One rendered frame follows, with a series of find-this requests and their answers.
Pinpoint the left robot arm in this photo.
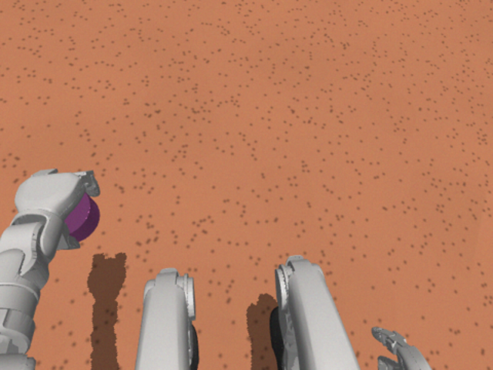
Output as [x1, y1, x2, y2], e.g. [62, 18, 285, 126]
[0, 209, 64, 370]

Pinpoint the left robot hand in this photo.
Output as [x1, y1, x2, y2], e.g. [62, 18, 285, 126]
[15, 169, 100, 251]

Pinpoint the right robot hand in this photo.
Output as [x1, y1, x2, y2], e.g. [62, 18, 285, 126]
[371, 327, 432, 370]

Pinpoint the right robot foot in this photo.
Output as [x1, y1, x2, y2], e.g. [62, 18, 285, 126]
[270, 307, 285, 370]

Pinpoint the tin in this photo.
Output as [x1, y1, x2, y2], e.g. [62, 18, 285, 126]
[64, 192, 100, 242]

